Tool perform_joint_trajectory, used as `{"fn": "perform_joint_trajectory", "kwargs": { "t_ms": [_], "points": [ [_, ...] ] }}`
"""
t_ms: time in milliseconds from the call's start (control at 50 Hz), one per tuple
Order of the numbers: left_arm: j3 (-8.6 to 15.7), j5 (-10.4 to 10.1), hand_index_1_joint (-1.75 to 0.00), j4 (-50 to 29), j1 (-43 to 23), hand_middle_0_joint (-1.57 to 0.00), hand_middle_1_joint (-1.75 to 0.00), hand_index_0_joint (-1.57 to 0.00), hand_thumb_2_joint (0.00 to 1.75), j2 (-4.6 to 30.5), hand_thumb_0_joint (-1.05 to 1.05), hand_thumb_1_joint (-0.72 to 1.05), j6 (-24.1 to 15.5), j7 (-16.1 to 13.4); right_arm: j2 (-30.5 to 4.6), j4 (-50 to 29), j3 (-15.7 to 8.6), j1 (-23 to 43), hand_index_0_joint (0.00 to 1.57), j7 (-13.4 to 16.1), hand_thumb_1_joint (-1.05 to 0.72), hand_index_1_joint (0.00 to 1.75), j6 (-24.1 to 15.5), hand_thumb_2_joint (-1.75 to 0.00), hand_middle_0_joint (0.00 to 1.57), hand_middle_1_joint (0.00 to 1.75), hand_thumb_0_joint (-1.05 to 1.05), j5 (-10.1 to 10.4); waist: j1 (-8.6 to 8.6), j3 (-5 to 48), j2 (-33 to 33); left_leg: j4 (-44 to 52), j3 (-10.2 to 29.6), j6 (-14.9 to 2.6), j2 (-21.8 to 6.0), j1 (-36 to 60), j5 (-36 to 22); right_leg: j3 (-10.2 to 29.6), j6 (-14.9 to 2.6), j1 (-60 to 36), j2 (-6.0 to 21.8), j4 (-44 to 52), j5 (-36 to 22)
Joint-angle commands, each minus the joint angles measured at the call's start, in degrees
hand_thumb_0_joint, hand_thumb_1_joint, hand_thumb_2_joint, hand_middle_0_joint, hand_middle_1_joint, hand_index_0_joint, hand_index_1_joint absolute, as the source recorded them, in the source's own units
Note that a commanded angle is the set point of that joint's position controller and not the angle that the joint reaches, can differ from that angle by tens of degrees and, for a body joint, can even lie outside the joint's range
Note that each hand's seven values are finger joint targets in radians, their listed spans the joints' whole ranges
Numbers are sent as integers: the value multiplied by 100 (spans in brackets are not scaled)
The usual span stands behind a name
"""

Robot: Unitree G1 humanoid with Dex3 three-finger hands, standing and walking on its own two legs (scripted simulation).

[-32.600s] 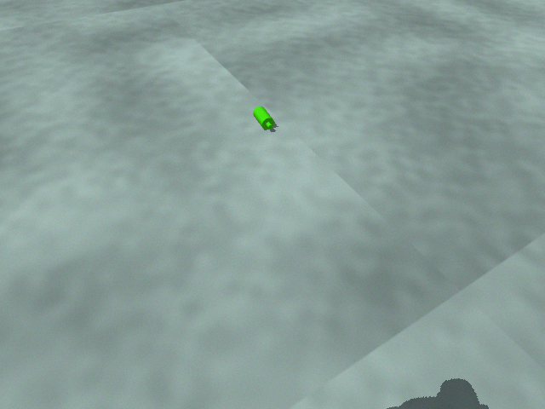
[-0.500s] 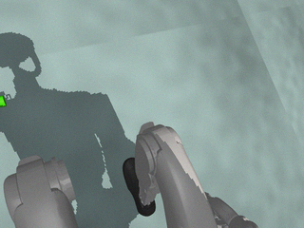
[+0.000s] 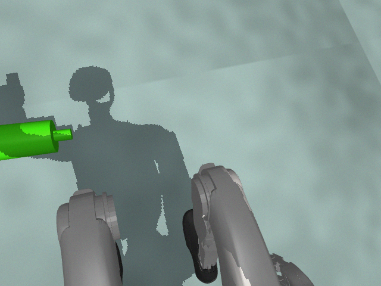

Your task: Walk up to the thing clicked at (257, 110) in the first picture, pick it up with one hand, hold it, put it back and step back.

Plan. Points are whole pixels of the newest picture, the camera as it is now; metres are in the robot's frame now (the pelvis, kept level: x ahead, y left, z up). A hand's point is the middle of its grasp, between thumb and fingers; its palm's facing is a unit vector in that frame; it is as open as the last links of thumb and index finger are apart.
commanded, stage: withdraw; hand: left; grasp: from above
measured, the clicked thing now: (29, 139) +0.47 +0.31 -0.29
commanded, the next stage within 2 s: home in 0.48 s
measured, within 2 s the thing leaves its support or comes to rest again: neither
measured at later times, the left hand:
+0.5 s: hand out of the picture +0.42 +0.34 -0.14, palm faces -0.48 -0.07 -0.87, open 14.0 cm
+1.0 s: hand out of the picture +0.39 +0.32 -0.03, palm faces -0.34 -0.39 -0.85, open 10.5 cm
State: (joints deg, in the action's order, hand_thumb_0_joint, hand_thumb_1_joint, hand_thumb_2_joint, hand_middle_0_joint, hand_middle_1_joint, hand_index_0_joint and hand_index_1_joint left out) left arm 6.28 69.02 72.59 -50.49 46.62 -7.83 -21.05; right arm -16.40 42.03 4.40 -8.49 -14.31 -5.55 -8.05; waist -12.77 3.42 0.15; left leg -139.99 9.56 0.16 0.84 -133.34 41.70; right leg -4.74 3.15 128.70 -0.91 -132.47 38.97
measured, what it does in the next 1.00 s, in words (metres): rises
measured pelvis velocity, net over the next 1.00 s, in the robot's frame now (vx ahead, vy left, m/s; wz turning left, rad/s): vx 0.00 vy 0.00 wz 0.07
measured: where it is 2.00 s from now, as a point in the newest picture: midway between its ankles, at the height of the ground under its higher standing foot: (160, 275)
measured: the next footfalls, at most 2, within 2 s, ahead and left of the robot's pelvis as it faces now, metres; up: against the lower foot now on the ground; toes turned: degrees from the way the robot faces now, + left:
none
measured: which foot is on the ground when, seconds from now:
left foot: down 0.00-1.00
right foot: down 0.00-1.00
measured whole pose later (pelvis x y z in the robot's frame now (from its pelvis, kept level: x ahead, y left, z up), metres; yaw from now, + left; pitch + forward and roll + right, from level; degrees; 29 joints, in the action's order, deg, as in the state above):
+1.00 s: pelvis +0.00 +0.00 +0.09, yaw +4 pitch +36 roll -7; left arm 5.3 45.2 46.4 -32.1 35.1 -2.0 -4.6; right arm -14.7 38.1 0.0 -11.3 -7.1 0.3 -1.1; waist -7.2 9.7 3.2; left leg -122.5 5.9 -0.4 -0.1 -118.9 40.0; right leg -2.3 3.1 115.8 -0.2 -117.2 37.7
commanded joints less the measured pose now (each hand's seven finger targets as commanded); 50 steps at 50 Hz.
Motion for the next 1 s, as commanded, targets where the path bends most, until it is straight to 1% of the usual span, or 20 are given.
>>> {"fn": "perform_joint_trajectory", "kwargs": {
  "t_ms": [0, 40, 80, 100, 140, 180, 280, 360, 400, 480, 540, 560, 600, 620, 640, 680, 720, 800, 880, 980],
  "points": [
    [-277, -406, -102, -1222, -1752, -8, -102, -8, 101, 816, 0, -52, 86, 595, -1555, -153, -672, -1342, 20, 194, -90, 30, 228, -90, 20, 30, 0, 256, -197, 3880, 1711, 2084, -523, -164, -31, 3319, -1404, -413, -517, -2215, -185, 1643, -1527],
    [-158, -453, -102, -881, -1487, -9, -101, -8, 101, 1045, 0, -52, 50, 900, -1597, -379, -680, -1239, 20, 308, -91, 30, 318, -90, 20, 30, 0, 332, -182, 3520, 1114, 2123, -532, -229, -9, 2929, -1241, -349, -504, -2370, -173, 1794, -1378],
    [-259, -494, -102, -668, -1515, -9, -101, -8, 101, 908, 0, -52, -78, 1127, -1517, -458, -606, -1197, 20, 443, -91, 30, 409, -90, 20, 30, 0, 330, -222, 3105, 676, 2078, -643, -275, 53, 2467, -1018, -269, -521, -2498, -151, 2031, -1086],
    [-76, -489, -101, -491, -1333, -9, -101, -9, 101, 1144, 0, -52, -137, 1201, -1529, -442, -610, -1191, 20, 515, -91, 30, 449, -90, 20, 30, 0, 321, -186, 2919, 531, 2108, -665, -285, 41, 2395, -920, -238, -517, -2562, -143, 2094, -947],
    [-310, -483, -101, -825, -1760, -10, -100, -10, 100, 975, 0, -51, -372, 1344, -1373, -476, -481, -1115, 20, 614, -90, 30, 468, -90, 20, 30, 0, 320, -136, 3008, 703, 2140, -718, -259, 66, 2460, -870, -186, -530, -2522, -130, 2107, -848],
    [-81, -439, -101, -725, -1727, -10, -100, -9, 101, 1409, 0, -52, -585, 1333, -1382, -485, -434, -1088, 20, 696, -91, 30, 480, -90, 20, 30, 0, 319, 2, 3063, 748, 2152, -764, -246, 71, 2485, -801, -156, -523, -2570, -123, 2102, -700],
    [-135, -110, -101, -315, -1950, -8, -101, -8, 101, 1399, 0, -52, -1026, 898, -1393, -435, -290, -994, 20, 762, -90, 30, 536, -90, 20, 30, 0, 237, -43, 3202, 1173, 2131, -718, -205, 30, 2788, -925, -236, -521, -2267, -145, 1858, -918],
    [-80, 205, -101, -26, -2291, -8, -101, -8, 100, 1547, 0, -52, -1189, 472, -1501, -354, -222, -1043, 20, 777, -90, 30, 557, -90, 20, 30, 0, 116, -139, 3370, 1419, 1992, -667, -166, 33, 3026, -1071, -354, -531, -2006, -159, 1630, -995],
    [-148, 305, -101, 234, -2352, -8, -101, -8, 100, 1419, 0, -52, -1215, 270, -1486, -327, -175, -1044, 20, 750, -90, 30, 530, -90, 20, 30, 0, 35, -189, 3326, 1586, 1968, -648, -136, 33, 3064, -1049, -407, -543, -1878, -160, 1491, -995],
    [130, 485, -100, 87, -2832, -8, -101, -9, 99, 1849, 0, -51, -1259, -177, -1611, -268, -225, -1016, 20, 768, -90, 30, 444, -90, 20, 30, 0, -63, -163, 3569, 2039, 1953, -547, -79, 26, 3317, -745, -521, -537, -1510, -127, 1297, -725],
    [369, 588, -100, -142, -2765, -9, -101, -10, 98, 2030, 0, -50, -1107, -474, -1600, -223, -298, -1104, 20, 764, -90, 30, 354, -90, 20, 30, 0, -100, -73, 3956, 2398, 1916, -605, -53, 31, 3549, -916, -507, -556, -1481, -114, 1146, -895],
    [376, 612, -92, -173, -2587, -17, -93, -18, 92, 1960, 0, -42, -1012, -524, -1584, -220, -328, -1119, 20, 750, -88, 30, 319, -89, 20, 30, 0, -109, -56, 4055, 2544, 1942, -629, -40, 35, 3657, -1040, -511, -554, -1478, -98, 1106, -1012],
    [513, 461, -76, -547, -2509, -26, -77, -23, 98, 1982, 0, -26, -810, -584, -1573, -252, -461, -1124, 20, 737, -88, 30, 277, -89, 20, 30, 0, -79, 33, 4545, 2699, 1998, -647, -38, 30, 3902, -1188, -470, -574, -1559, -80, 1119, -1150],
    [532, 362, -84, -651, -2472, -18, -85, -17, 90, 1939, 0, -34, -697, -565, -1568, -222, -511, -1195, 20, 718, -90, 30, 258, -89, 20, 30, 0, -44, 62, 4596, 2726, 2087, -644, -31, 30, 3949, -1243, -449, -583, -1578, -63, 1132, -1201],
    [487, 300, -76, -666, -2407, -23, -77, -21, 86, 1850, 0, -26, -577, -516, -1545, -214, -549, -1213, 20, 708, -89, 30, 245, -89, 20, 30, 0, -5, 78, 4594, 2685, 2131, -656, -44, 25, 3917, -1224, -425, -589, -1580, -59, 1179, -1204],
    [516, 92, -64, -758, -2106, -23, -62, -21, 88, 1746, 0, -16, -371, -364, -1535, -177, -634, -1370, 20, 683, -89, 30, 236, -90, 20, 30, 0, 67, 155, 4610, 2538, 2209, -718, -80, 26, 3859, -1281, -370, -572, -1821, -52, 1378, -1271],
    [478, -210, -61, -1052, -1821, -23, -59, -21, 88, 1590, 0, -8, -187, -121, -1481, -198, -721, -1458, 20, 655, -89, 30, 248, -90, 20, 30, 0, 166, 277, 4935, 2338, 2355, -719, -121, 31, 3971, -1322, -321, -563, -2169, -51, 1554, -1323],
    [350, -1054, -48, -1875, -849, -21, -46, -20, 84, 1015, 0, 19, 129, 557, -1357, -380, -886, -1526, 20, 633, -89, 30, 353, -90, 20, 30, 0, 420, 448, 5071, 1700, 2708, -715, -196, 37, 3981, -1490, -241, -498, -3007, -90, 2056, -1464],
    [192, -2107, -33, -2985, 346, -19, -32, -19, 82, 323, 0, 51, 447, 1291, -1248, -640, -922, -1245, 20, 736, -90, 30, 434, -90, 20, 30, 0, 652, 478, 4385, 1169, 3247, -516, -209, -4, 4047, -1371, -195, -474, -3176, -92, 2525, -1426],
    [207, -3183, -30, -4565, 1465, -20, -30, -20, 90, -135, 0, 90, 667, 1849, -1023, -1024, -931, -826, 20, 909, -90, 30, 464, -90, 20, 30, 0, 795, 696, 4213, 836, 3758, -601, -244, -63, 4325, -1269, 3, -459, -3951, -82, 3211, -1358]
  ]
}}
